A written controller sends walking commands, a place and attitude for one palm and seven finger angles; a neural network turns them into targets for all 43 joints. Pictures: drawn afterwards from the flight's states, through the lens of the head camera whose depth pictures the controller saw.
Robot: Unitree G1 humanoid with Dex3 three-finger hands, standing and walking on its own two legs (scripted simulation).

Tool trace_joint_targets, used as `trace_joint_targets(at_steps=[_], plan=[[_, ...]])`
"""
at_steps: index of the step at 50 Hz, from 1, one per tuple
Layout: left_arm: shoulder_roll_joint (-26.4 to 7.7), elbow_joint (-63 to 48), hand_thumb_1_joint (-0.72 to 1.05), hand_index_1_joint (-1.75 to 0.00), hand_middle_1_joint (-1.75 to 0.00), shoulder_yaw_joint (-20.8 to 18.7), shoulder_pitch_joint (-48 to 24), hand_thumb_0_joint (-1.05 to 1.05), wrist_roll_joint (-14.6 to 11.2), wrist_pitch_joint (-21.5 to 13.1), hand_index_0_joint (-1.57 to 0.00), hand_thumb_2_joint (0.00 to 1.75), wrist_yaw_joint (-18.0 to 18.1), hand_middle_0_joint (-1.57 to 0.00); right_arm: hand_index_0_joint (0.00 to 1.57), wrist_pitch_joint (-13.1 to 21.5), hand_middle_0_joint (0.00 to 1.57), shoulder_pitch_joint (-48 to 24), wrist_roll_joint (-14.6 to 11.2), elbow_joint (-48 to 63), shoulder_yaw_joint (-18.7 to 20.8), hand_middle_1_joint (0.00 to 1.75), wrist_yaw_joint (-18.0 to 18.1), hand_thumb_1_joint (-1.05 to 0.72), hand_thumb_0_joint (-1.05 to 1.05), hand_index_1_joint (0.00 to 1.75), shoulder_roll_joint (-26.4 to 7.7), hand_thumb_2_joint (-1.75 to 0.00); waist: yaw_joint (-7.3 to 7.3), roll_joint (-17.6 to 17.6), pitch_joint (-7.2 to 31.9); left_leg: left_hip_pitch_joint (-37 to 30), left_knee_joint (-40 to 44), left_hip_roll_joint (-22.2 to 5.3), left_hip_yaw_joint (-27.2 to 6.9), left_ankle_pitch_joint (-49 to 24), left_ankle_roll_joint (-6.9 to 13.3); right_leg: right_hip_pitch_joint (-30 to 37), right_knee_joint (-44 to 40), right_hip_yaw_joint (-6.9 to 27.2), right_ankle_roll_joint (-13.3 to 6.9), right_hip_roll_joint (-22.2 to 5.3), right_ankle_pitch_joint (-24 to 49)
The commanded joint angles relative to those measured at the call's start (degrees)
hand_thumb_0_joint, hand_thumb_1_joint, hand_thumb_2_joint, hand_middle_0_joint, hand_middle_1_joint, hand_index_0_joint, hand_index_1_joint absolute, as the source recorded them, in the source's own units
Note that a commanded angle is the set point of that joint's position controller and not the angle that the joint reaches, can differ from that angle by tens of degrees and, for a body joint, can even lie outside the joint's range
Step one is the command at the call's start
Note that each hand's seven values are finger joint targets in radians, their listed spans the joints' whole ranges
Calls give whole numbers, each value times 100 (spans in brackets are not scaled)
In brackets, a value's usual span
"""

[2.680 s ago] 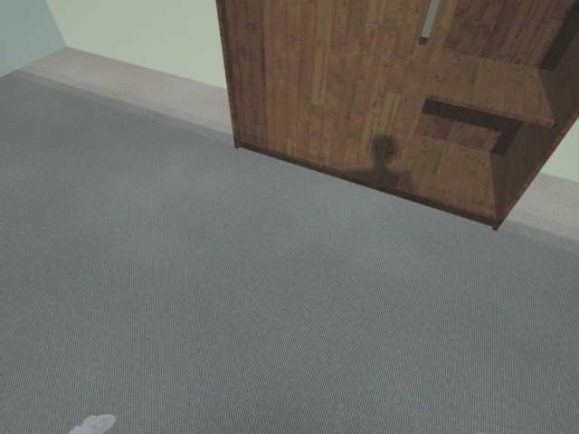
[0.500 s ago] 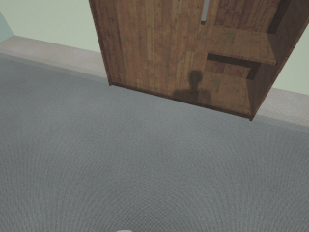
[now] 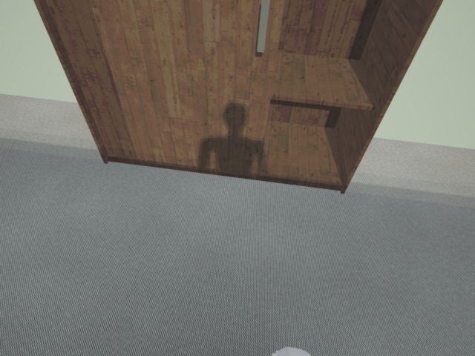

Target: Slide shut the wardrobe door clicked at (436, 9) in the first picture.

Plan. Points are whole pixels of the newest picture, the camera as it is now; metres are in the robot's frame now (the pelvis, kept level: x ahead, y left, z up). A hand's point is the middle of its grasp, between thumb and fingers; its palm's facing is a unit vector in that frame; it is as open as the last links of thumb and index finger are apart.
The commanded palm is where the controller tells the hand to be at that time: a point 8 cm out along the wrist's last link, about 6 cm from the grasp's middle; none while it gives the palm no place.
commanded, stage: walk to a spot facing it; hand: left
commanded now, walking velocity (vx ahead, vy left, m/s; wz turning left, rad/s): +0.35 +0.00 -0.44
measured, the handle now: (263, 23) +1.11 +0.00 +0.10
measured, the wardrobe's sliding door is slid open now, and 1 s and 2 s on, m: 0.47 0.47 0.47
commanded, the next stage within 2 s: turn to face it in 0.48 s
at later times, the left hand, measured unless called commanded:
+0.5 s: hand (183, 292) +0.27 +0.14 -0.16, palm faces -0.14 -0.97 -0.22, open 7.2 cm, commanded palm none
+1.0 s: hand (189, 232) +0.43 +0.15 -0.17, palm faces -0.11 -0.97 -0.21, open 7.3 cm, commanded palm none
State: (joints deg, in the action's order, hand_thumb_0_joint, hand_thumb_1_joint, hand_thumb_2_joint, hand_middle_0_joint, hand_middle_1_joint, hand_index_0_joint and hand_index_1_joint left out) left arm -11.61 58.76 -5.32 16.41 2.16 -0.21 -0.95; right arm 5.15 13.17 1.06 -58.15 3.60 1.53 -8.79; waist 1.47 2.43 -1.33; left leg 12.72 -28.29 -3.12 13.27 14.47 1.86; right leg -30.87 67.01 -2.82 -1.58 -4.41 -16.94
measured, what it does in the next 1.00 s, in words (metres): walks ahead: right foot, then left foot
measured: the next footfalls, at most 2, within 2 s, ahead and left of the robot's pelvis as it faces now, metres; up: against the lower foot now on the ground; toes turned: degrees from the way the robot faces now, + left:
right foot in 0.26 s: +0.22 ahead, -0.15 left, +0.00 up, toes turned -15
left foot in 0.66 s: +0.41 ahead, +0.07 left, +0.00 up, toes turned -2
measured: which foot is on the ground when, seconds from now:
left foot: down 0.00-0.26, up 0.28-0.64, down 0.66-1.00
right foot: up 0.00-0.24, down 0.26-0.66, up 0.68-1.00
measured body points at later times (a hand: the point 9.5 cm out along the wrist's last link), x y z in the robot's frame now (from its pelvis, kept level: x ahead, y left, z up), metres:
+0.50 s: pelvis +0.20 -0.04 +0.01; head +0.22 -0.05 +0.45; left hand +0.28 +0.19 -0.14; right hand +0.20 -0.29 -0.15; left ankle +0.27 +0.09 -0.68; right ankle +0.18 -0.14 -0.74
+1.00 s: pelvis +0.34 -0.02 +0.00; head +0.34 -0.02 +0.45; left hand +0.43 +0.20 -0.15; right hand +0.31 -0.24 -0.16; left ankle +0.37 +0.07 -0.74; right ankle +0.34 -0.15 -0.73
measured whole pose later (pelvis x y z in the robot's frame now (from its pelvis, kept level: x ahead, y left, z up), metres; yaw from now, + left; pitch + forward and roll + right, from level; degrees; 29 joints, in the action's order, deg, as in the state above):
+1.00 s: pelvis +0.34 -0.02 +0.00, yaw -9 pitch -2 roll +1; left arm -9.9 61.2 -2.3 11.4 1.2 0.1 1.6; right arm 0.8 16.3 0.8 -63.7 1.6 1.5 -8.2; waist -0.7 1.1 -1.3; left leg 12.6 -27.8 0.7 7.6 13.7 2.8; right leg -16.0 34.1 -3.6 1.9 -4.2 -18.1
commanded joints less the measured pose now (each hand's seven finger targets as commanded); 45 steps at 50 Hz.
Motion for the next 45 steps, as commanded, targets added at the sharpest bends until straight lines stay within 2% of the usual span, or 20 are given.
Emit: trace_joint_targets(at_steps=[1, 8, 10, 11, 12, 13, 14, 16, 19, 22, 27, 29, 31, 32, 33, 35, 37, 39, 42, 45], plan=[[86, -475, 90, -30, -30, 43, -33, 0, 2, 37, -20, 90, -123, -20, 20, 49, 20, 449, 57, 52, 73, 30, -45, -90, 0, 30, -685, -90, -35, -833, -530, 302, 2029, -1651, -1009, 182, 591, -238, -1045, 112, 137, -385, 543], [-73, -877, 90, -30, -30, 69, -1117, 0, -7, -42, -20, 90, -165, -20, 20, -65, 20, 890, 111, -82, 123, 30, -92, -90, 0, 30, -1027, -90, -340, -702, -447, -615, 1423, -1740, -479, -818, 472, 382, -2825, -401, 61, -52, 361], [-225, -777, 90, -30, -30, 40, -735, 0, -4, -91, -20, 90, -155, -20, 20, -108, 20, 835, 96, -82, 105, 30, -93, -90, 0, 30, -1113, -90, -80, -615, -221, -649, 497, -1613, -193, -1872, 319, 1251, -3322, -653, -76, 232, 241], [-414, -522, 90, -30, -30, -2, -5, 0, 18, -147, -20, 90, -124, -20, 20, -125, 20, 806, 74, -68, 83, 30, -118, -90, 0, 30, -1086, -90, 272, -304, 211, -316, -734, -1309, 145, -2518, 120, 2402, -3735, -747, -225, 447, 390], [-1032, -297, 90, -30, -30, -143, 852, 0, 33, -234, -20, 90, -56, -20, 20, -116, 20, 827, -7, 50, 19, 30, -188, -90, 0, 30, -887, -90, 637, 684, 860, 1034, -2531, -944, 460, -1506, -178, 4019, -4087, 642, -635, -655, -11], [-1689, -145, 90, -30, -30, -284, 1476, 0, -77, -263, -20, 90, 26, -20, 20, -74, 20, 619, -41, 374, -55, 30, -178, -90, 0, 30, -609, -90, 713, 1624, 1327, 2690, -4240, -102, 18, 1851, -432, 5041, -4734, 3291, -1340, -2122, 970], [-1740, -135, 90, -30, -30, -290, 1384, 0, -156, -255, -20, 90, 82, -20, 20, -72, 20, 141, -47, 423, 2, 30, -152, -90, 0, 30, -856, -90, 805, 1052, 1314, 2928, -4812, -350, -830, 1758, -328, 4667, -4932, 3271, -1463, -2145, 985], [-1142, -336, 90, -30, -30, -111, 437, 0, -151, -263, -20, 90, 128, -20, 20, -116, 20, -145, 6, 377, 27, 30, -152, -90, 0, 30, -807, -90, 354, 83, 352, 2884, -4661, -749, -1153, 761, -338, 3332, -5101, 2193, -1178, -1671, 796], [-739, -401, 90, -30, -30, 47, -200, 0, -83, -346, -20, 90, 138, -20, 20, -347, 20, 520, 73, 79, 1, 30, -178, -90, 0, 30, -543, -90, -278, 417, -78, 1890, -3701, -769, -960, 277, -503, 1721, -5434, 949, -827, -1108, 1081], [-717, -307, 90, -30, -30, 38, -183, 0, -77, -389, -20, 90, 125, -20, 20, -402, 20, 561, 59, 91, 1, 30, -233, -90, 0, 30, -421, -90, -369, 419, -154, 1634, -2824, -668, -811, -100, -557, 1442, -5568, 664, -816, -859, 884], [-836, -93, 90, -30, -30, 25, 140, 0, -66, -373, -20, 90, 112, -20, 20, -265, 20, -111, 21, 390, -15, 30, -286, -90, 0, 30, -406, -90, -114, 407, -161, 1200, -1338, -453, -740, -84, -463, 1751, -5357, 942, -814, -932, 659], [-852, -55, 90, -30, -30, 5, 113, 0, -85, -331, -20, 90, 110, -20, 20, -211, 20, -18, 13, 346, -19, 30, -251, -90, 0, 30, -450, -90, -186, 342, -157, 721, -744, -282, -597, -215, -431, 1813, -5056, 901, -704, -826, 813], [-650, 38, 90, -30, -30, 58, 212, 0, -123, -267, -20, 90, 120, -20, 20, -161, 20, 542, 17, 75, -28, 30, -187, -90, 0, 30, -625, -90, -400, -135, 32, -388, 3, -202, -573, -677, -378, 1605, -4169, 528, -419, -431, 1078], [-360, 26, 90, -30, -30, 103, 387, 0, -140, -246, -20, 90, 124, -20, 20, -106, 20, 1114, 66, -70, 43, 30, -126, -90, 0, 30, -1003, -90, -561, -1043, 409, -1256, 394, -927, -1508, -1371, -83, 1115, -2970, 178, -150, 12, 641], [-91, -23, 90, -30, -30, 169, 618, 0, -183, -246, -20, 90, 111, -20, 20, -147, 20, 1497, 91, -139, 115, 30, -92, -90, 0, 30, -1515, -90, -548, -2130, 690, -1790, 852, -2175, -2857, -2170, 552, 319, -1552, -440, 124, 522, -1529], [-179, -39, 90, -30, -30, 203, 232, 0, -114, -224, -20, 90, 174, -20, 20, -223, 20, 1175, 58, -143, 17, 30, -1, -90, 0, 30, -1230, -90, -565, -1775, 337, -1100, 1198, -2216, -3079, -1962, 940, -75, -187, 81, 122, 221, -1740], [-124, 68, 90, -30, -30, 223, 94, 0, -109, -208, -20, 90, 139, -20, 20, -194, 20, 568, 35, -62, -124, 30, 14, -90, 0, 30, -775, -90, -281, -973, -45, -364, 1198, -1789, -2341, -2598, 830, 200, -448, 196, 219, -110, -1183], [98, 198, 90, -30, -30, 303, 356, 0, -132, -119, -20, 90, 150, -20, 20, -168, 20, 307, 1, -94, -160, 30, 27, -90, 0, 30, -706, -90, -89, -1005, 229, -266, 1104, -1357, -1594, -3190, 672, 819, -1277, 62, 323, -108, -883], [125, 195, 90, -30, -30, 324, 239, 0, -131, -41, -20, 90, 206, -20, 20, -205, 20, 410, -9, -185, -122, 30, 43, -90, 0, 30, -692, -90, -127, -857, 423, -368, 1044, -1185, -1615, -3445, 696, 1179, -2065, -32, 372, -4, -612], [98, 157, 90, -30, -30, 316, 78, 0, -130, 24, -20, 90, 251, -20, 20, -301, 20, 346, 0, -231, -75, 30, 36, -90, 0, 30, -753, -90, -136, -1022, 295, -220, 1078, -1169, -1747, -2609, 708, 1351, -2609, -102, 392, 35, -469]])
